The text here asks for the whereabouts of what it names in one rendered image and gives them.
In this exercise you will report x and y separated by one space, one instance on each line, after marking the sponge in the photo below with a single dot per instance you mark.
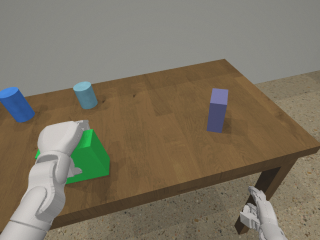
90 156

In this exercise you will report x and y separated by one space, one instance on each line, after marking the right robot forearm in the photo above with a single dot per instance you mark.
269 231

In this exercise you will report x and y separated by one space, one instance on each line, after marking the table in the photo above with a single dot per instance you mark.
153 127

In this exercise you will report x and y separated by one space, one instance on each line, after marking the left robot forearm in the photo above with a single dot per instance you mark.
43 200

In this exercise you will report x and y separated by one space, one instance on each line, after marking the robot left hand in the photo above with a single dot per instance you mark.
63 137

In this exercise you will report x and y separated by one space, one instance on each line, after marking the robot right hand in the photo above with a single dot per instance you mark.
254 216

